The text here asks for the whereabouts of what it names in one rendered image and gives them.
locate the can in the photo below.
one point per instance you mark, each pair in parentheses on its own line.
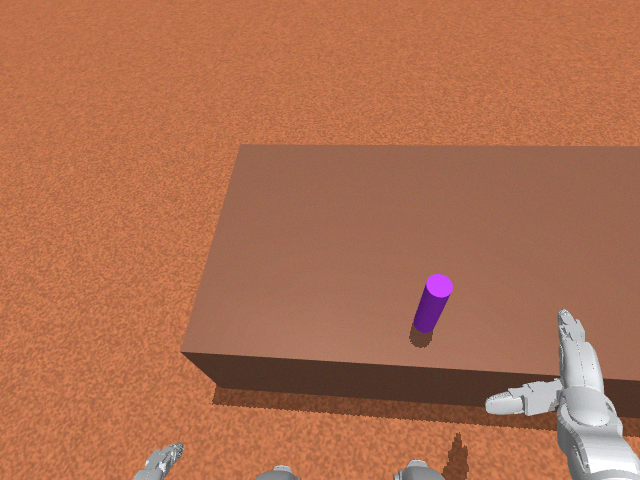
(434,298)

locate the right robot arm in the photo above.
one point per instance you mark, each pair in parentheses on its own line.
(590,434)

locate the left robot hand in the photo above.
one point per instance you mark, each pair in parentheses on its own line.
(160,462)

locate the right robot hand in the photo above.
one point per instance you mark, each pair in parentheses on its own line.
(578,366)

